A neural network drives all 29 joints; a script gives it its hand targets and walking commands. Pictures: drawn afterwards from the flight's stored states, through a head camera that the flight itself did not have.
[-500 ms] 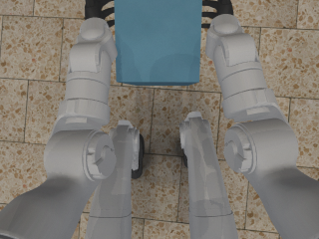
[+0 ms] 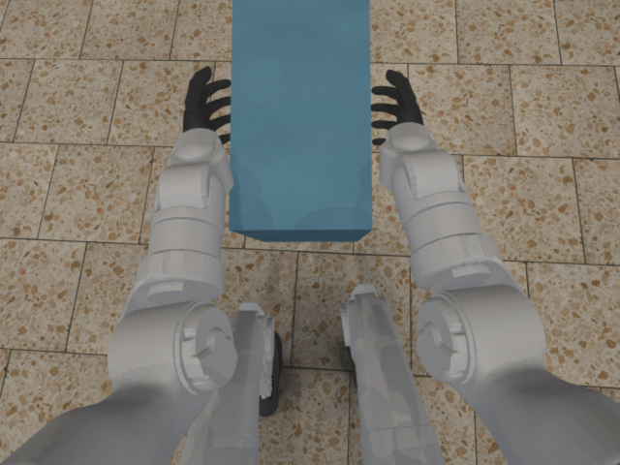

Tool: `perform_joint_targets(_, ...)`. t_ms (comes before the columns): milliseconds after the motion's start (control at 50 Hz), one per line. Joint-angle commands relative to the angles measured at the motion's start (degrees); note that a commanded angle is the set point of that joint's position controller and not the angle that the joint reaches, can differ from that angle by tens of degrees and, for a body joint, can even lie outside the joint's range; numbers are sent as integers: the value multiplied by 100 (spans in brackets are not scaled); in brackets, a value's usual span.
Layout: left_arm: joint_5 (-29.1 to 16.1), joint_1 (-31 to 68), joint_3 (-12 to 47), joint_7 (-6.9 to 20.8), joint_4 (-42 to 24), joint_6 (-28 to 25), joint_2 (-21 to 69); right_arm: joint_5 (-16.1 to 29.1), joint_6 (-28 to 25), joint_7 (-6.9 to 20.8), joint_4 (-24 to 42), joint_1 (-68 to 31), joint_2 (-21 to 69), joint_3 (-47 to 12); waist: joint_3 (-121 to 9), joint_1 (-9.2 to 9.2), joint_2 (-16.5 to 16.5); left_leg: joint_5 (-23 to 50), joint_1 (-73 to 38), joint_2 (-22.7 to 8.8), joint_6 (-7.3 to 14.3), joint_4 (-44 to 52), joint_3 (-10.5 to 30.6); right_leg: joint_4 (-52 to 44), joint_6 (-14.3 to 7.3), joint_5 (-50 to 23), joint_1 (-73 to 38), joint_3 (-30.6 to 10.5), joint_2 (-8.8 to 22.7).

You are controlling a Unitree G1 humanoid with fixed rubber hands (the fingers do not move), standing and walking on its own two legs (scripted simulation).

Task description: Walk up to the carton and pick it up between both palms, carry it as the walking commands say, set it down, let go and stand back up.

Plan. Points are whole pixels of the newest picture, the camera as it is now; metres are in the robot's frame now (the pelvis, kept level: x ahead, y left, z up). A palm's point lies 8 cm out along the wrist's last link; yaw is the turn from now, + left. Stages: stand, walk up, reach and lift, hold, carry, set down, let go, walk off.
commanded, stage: reach and lift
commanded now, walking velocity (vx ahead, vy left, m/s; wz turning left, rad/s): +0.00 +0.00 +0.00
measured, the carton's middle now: (306, 139) +0.52 -0.02 -0.08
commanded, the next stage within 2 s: none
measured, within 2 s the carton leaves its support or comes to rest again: neither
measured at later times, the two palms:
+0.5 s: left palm (172, 118) +0.47 +0.10 +0.08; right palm (420, 114) +0.45 -0.14 +0.06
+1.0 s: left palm (124, 91) +0.44 +0.11 +0.16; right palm (447, 88) +0.43 -0.14 +0.14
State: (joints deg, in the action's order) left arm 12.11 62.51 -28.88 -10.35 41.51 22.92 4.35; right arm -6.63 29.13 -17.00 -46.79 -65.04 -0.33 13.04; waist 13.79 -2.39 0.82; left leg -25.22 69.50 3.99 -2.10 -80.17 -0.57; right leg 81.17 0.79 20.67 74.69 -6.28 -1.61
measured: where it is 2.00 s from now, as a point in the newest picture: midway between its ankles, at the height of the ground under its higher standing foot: (315, 376)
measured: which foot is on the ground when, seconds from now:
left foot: down 0.00-1.00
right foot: down 0.00-1.00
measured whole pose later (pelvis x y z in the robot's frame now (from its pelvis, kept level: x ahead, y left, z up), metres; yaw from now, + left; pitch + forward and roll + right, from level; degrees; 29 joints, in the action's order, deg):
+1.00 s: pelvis +0.08 +0.00 +0.13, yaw -3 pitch +8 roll +3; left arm 17.5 32.9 -27.6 -4.9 38.6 23.1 12.5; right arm -17.4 28.7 -10.6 -43.4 -35.0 9.2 17.4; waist -6.1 0.7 0.6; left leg -17.8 32.8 2.8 -0.6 -42.1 0.0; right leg 45.8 0.5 14.7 39.2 -7.7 -1.6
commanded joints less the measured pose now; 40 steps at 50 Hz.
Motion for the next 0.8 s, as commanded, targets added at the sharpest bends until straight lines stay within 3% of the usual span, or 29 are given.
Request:
perform_joint_targets(0, -343, 3584, 2120, 2106, 1076, 12, 6542, 418, -590, 2509, 245, -3837, 7548, -1412, -7564, 566, -536, -656, -613, 554, 401, 1406, 99, -1783, 8, 987, -3860, 84, -443)
perform_joint_targets(20, -169, 3292, 1880, 2108, 1280, 16, 6461, 291, -580, 2513, 128, -3646, 7542, -1280, -7058, 654, -549, -683, -634, 541, 430, 1529, 119, -1903, 13, 1076, -3761, 57, -433)
perform_joint_targets(80, 329, 2361, 1195, 2127, 1901, 100, 6390, -270, -586, 2508, -307, -2937, 7169, -662, -5473, 513, -424, -615, -655, 535, 415, 1977, 196, -2264, -37, 978, -3503, 102, -426)
perform_joint_targets(140, 532, 1762, 985, 2154, 1826, 96, 6296, -428, -592, 2535, -386, -2414, 7030, -571, -5110, 552, -302, -408, -1047, 490, 396, 2394, 228, -2574, -36, 681, -3805, 88, -421)
perform_joint_targets(160, 540, 1644, 1051, 2171, 1773, 98, 6383, -504, -621, 2545, -295, -2267, 6924, -556, -5202, 450, -346, -226, -1221, 469, 372, 2476, 254, -2640, -45, 451, -3890, 171, -450)
perform_joint_targets(220, 334, 1041, 1531, 2162, 1292, 46, 6628, -291, -700, 2524, 310, -1842, 7113, -1067, -5927, 586, -358, 962, -2093, 525, 366, 2737, 249, -2820, 10, -847, -4704, 226, -474)
perform_joint_targets(260, -28, 933, 2247, 2124, 674, -117, 6972, -54, -862, 2515, 789, -1537, 7393, -1546, -6720, 474, -441, 1884, -2675, 542, 346, 2738, 338, -2777, 17, -1968, -5257, 216, -507)
perform_joint_targets(280, -116, 821, 2561, 2106, 394, -199, 7049, 76, -950, 2504, 1073, -1470, 7471, -1782, -6926, 547, -414, 2300, -2819, 538, 330, 2692, 353, -2738, 5, -2439, -5357, 173, -508)
perform_joint_targets(300, -300, 793, 2856, 2093, 154, -290, 7156, 175, -1025, 2501, 1269, -1355, 7556, -2012, -7091, 493, -489, 2599, -2945, 546, 314, 2698, 389, -2746, 10, -2834, -5487, 171, -530)
perform_joint_targets(340, -420, 644, 3192, 2026, -120, -463, 7282, 186, -1179, 2512, 1405, -1048, 7534, -2188, -7066, 399, -402, 2971, -3122, 512, 283, 2769, 498, -2783, -39, -3207, -5365, 122, -512)
perform_joint_targets(380, -485, 561, 3551, 1934, -621, -642, 7240, 295, -1288, 2523, 1457, -741, 7725, -2482, -7107, 531, -318, 3358, -3309, 518, 244, 2854, 541, -2829, -64, -3561, -5388, 21, -498)
perform_joint_targets(420, -513, 532, 3714, 1855, -715, -687, 7143, 399, -1339, 2540, 1420, -663, 7728, -2603, -6816, 649, -318, 3396, -3509, 471, 203, 3031, 587, -2970, -23, -3490, -5312, -3, -521)
perform_joint_targets(440, -473, 377, 3751, 1826, -692, -690, 7071, 326, -1329, 2545, 1309, -475, 7771, -2575, -6670, 621, -388, 3338, -3550, 478, 203, 3088, 600, -3040, -27, -3427, -5301, -2, -527)
perform_joint_targets(460, -417, 185, 3689, 1797, -557, -673, 6981, 280, -1293, 2534, 1099, -256, 7809, -2505, -6372, 724, -435, 3226, -3543, 454, 226, 3188, 603, -3135, -16, -3298, -5265, -32, -513)
perform_joint_targets(480, -366, -13, 3645, 1791, -415, -640, 7055, 259, -1303, 2540, 1170, -263, 7732, -2516, -6349, 684, -415, 3153, -3632, 451, 218, 3239, 613, -3194, -18, -3185, -5301, -12, -511)
perform_joint_targets(540, -273, -268, 3505, 1759, -152, -564, 6988, 274, -1258, 2544, 1233, -350, 7637, -2514, -6102, 832, -481, 2858, -3816, 425, 272, 3410, 581, -3364, 6, -2753, -5453, 2, -510)
perform_joint_targets(660, -124, -341, 3138, 1887, 404, -345, 6992, 127, -1113, 2474, 1134, -505, 7464, -2163, -5147, 671, -506, 1987, -3794, 314, 369, 3791, 580, -3867, -48, -1890, -5672, -43, -401)
perform_joint_targets(780, -118, -45, 2825, 1991, 587, -109, 6813, 18, -822, 2398, 837, -602, 7529, -1884, -4404, 670, -476, 1106, -3766, 241, 385, 4230, 511, -4222, -78, -985, -5965, 27, -357)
